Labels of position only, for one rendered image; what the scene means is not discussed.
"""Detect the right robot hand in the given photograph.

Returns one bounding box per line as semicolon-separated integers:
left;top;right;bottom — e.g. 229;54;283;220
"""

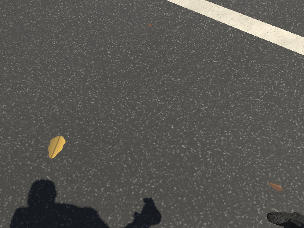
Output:
267;212;304;228

